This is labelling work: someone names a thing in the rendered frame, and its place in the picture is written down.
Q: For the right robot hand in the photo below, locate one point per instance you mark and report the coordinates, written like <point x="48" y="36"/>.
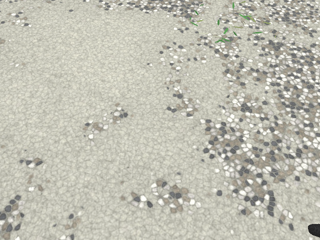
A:
<point x="314" y="229"/>

